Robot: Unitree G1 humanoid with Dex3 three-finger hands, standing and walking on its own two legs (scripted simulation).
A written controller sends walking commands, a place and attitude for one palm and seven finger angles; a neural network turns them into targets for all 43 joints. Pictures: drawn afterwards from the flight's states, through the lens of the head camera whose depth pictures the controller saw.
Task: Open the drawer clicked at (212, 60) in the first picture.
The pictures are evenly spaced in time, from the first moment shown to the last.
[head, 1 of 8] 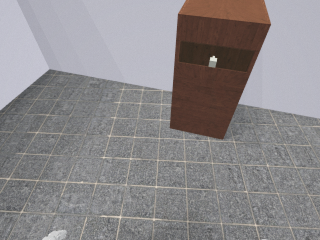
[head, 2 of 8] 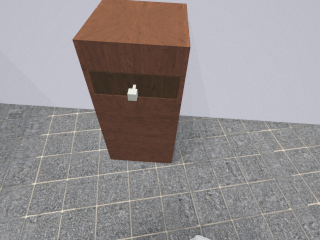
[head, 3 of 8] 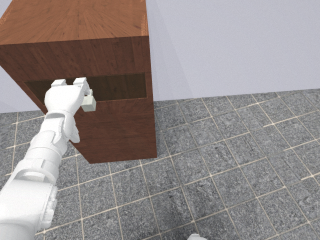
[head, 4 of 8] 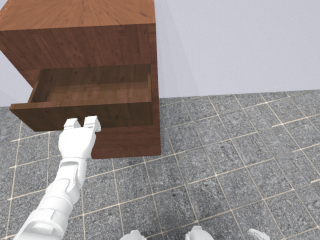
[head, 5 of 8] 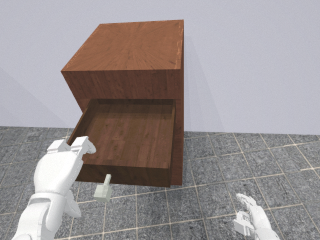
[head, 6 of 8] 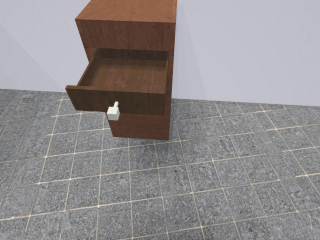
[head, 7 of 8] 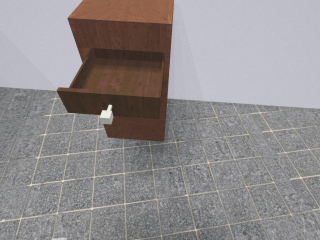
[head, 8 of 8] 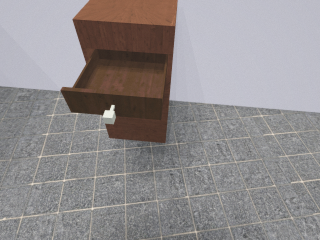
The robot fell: no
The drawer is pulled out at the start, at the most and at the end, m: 0.00 0.30 0.30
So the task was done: yes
